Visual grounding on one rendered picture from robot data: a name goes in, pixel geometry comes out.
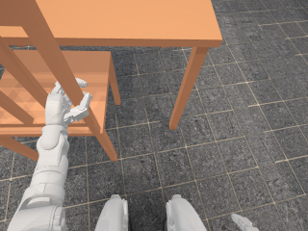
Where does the left robot upper arm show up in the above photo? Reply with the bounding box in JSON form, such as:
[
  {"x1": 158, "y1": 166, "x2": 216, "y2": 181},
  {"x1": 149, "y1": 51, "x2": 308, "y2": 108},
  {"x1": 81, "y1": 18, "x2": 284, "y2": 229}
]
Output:
[{"x1": 10, "y1": 205, "x2": 67, "y2": 231}]

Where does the robot right hand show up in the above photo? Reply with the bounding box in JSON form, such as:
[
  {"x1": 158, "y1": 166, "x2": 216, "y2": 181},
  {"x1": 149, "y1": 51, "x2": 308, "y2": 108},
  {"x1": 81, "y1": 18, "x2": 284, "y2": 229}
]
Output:
[{"x1": 231, "y1": 214, "x2": 259, "y2": 231}]

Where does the robot left hand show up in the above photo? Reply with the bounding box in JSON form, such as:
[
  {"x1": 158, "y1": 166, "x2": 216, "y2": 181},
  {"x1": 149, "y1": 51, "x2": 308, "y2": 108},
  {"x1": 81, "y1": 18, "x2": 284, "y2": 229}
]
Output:
[{"x1": 45, "y1": 77, "x2": 92, "y2": 129}]

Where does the left robot forearm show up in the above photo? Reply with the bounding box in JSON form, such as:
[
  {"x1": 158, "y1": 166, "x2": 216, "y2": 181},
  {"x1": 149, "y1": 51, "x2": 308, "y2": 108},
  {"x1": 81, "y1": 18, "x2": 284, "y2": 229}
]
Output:
[{"x1": 7, "y1": 124, "x2": 69, "y2": 231}]

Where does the right robot thigh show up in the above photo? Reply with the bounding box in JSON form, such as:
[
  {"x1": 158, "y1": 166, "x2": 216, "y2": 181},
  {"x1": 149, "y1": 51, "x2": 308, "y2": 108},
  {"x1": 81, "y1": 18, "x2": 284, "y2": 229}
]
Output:
[{"x1": 166, "y1": 198, "x2": 207, "y2": 231}]

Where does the chair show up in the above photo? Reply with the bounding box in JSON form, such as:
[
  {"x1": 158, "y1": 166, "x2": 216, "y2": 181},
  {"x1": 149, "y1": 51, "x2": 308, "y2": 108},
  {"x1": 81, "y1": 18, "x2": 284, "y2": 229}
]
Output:
[{"x1": 0, "y1": 0, "x2": 121, "y2": 162}]

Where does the left robot thigh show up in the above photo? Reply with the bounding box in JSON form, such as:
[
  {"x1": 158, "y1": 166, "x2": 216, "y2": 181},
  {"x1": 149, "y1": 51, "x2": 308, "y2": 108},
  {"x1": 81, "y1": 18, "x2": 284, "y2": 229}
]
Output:
[{"x1": 94, "y1": 198, "x2": 129, "y2": 231}]

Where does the table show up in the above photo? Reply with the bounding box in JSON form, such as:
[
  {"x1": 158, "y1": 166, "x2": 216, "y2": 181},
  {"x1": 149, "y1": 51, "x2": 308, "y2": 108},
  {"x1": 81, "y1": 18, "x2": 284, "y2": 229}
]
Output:
[{"x1": 0, "y1": 0, "x2": 222, "y2": 130}]

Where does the robot thigh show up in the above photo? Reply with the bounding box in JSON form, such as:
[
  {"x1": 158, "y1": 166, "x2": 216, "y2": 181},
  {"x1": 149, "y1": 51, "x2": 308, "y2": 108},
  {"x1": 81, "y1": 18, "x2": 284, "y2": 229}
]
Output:
[
  {"x1": 166, "y1": 198, "x2": 207, "y2": 231},
  {"x1": 94, "y1": 198, "x2": 129, "y2": 231}
]

